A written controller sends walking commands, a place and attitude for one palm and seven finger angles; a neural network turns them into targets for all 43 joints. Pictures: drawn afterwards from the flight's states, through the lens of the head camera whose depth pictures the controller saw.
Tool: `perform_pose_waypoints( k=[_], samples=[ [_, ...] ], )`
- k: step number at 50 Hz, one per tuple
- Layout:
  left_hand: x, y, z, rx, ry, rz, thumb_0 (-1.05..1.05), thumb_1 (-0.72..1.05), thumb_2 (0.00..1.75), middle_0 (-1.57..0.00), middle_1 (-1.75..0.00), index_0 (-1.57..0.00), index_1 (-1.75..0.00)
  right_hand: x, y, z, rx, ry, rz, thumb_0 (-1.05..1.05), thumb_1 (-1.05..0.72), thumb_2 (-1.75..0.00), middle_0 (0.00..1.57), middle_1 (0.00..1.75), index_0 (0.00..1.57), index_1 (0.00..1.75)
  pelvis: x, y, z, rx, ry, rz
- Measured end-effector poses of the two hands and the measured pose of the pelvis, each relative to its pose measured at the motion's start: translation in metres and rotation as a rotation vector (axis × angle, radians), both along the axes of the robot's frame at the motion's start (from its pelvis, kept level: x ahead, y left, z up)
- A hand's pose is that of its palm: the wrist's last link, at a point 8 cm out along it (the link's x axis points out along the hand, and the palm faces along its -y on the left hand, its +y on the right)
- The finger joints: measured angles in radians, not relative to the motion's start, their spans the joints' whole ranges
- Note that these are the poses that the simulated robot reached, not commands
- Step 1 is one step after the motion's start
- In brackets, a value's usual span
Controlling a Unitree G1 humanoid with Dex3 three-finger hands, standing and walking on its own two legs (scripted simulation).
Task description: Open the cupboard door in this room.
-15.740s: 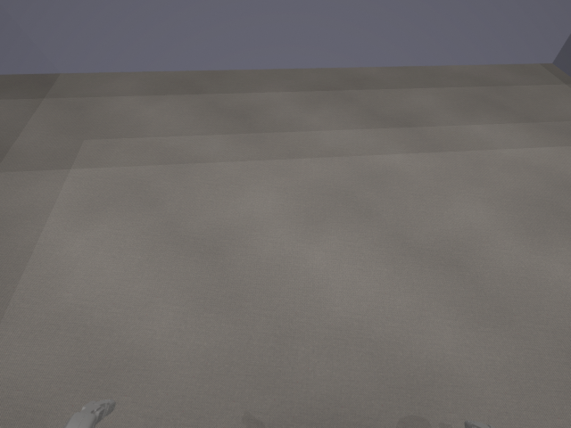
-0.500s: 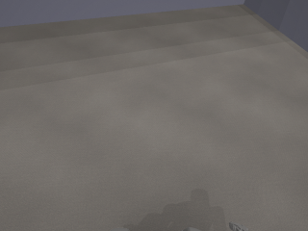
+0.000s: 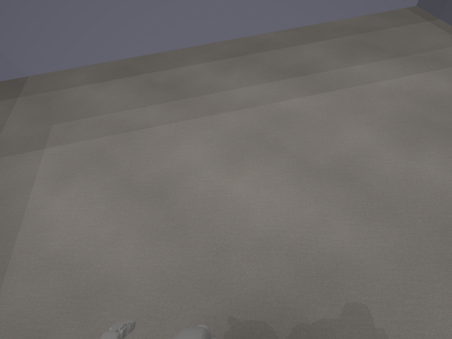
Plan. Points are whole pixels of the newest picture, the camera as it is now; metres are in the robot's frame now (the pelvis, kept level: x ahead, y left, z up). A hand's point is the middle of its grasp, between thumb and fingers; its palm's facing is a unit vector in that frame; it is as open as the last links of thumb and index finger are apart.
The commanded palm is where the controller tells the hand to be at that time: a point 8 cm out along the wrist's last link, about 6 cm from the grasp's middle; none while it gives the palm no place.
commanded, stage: turn or walk to find it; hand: left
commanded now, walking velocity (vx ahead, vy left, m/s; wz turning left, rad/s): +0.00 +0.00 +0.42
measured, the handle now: out of the picture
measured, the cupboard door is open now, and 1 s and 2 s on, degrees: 0 0 0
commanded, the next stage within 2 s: stand and wait in 0.84 s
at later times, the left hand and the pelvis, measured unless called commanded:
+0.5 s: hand out of the picture -0.08 +0.24 -0.18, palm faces +0.31 -0.92 -0.25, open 7.3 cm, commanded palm none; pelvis -0.03 +0.03 -0.01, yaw +14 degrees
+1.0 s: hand out of the picture -0.05 +0.17 -0.14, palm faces +0.42 -0.86 -0.29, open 7.3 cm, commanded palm none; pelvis -0.04 -0.04 +0.00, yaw +24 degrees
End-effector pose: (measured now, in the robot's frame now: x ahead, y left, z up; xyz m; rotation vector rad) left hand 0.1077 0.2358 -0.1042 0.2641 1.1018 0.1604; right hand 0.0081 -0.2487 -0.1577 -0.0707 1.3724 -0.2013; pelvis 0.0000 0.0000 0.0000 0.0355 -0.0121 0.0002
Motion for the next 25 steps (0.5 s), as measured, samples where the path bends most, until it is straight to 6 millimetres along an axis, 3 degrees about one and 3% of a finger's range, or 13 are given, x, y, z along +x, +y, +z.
perform_pose_waypoints(
  k=[7, 12, 16, 21, 25],
  samples=[
    [-0.054, -0.008, -0.001, -0.014, 0.062, 0.116, 0.00, 0.91, 0.90, -0.20, -0.30, -0.21, -0.30, 0.011, -0.016, 0.006, -0.007, 0.019, 0.088, 0.00, -0.91, -0.90, 0.20, 0.30, 0.20, 0.30, -0.005, -0.011, 0.006, 0.011, -0.007, 0.084],
    [-0.098, -0.003, -0.010, -0.030, 0.113, 0.206, 0.00, 0.91, 0.90, -0.20, -0.30, -0.21, -0.30, 0.035, -0.013, 0.010, -0.029, 0.016, 0.174, 0.00, -0.91, -0.90, 0.20, 0.30, 0.20, 0.30, -0.010, -0.009, 0.005, 0.007, -0.004, 0.136],
    [-0.137, 0.009, -0.022, -0.049, 0.171, 0.276, 0.00, 0.91, 0.90, -0.20, -0.30, -0.21, -0.30, 0.068, 0.003, 0.016, -0.050, -0.039, 0.256, 0.00, -0.91, -0.90, 0.20, 0.30, 0.20, 0.30, -0.017, 0.000, 0.001, -0.002, 0.000, 0.173],
    [-0.186, 0.033, -0.046, -0.080, 0.236, 0.367, 0.00, 0.91, 0.90, -0.20, -0.30, -0.21, -0.30, 0.112, 0.039, 0.022, -0.082, -0.169, 0.358, 0.00, -0.91, -0.90, 0.20, 0.30, 0.20, 0.30, -0.026, 0.020, -0.012, -0.027, -0.002, 0.225],
    [-0.204, 0.047, -0.047, -0.083, 0.272, 0.406, 0.00, 0.91, 0.90, -0.20, -0.30, -0.20, -0.30, 0.125, 0.062, 0.037, -0.081, -0.236, 0.408, 0.00, -0.91, -0.90, 0.20, 0.30, 0.20, 0.30, -0.032, 0.027, -0.007, -0.034, -0.016, 0.236]
  ],
)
